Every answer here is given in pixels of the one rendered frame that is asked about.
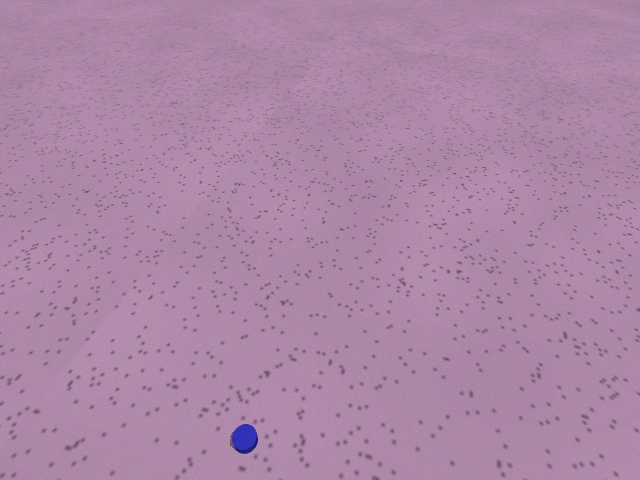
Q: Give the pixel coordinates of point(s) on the tin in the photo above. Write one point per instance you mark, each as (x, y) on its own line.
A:
(245, 438)

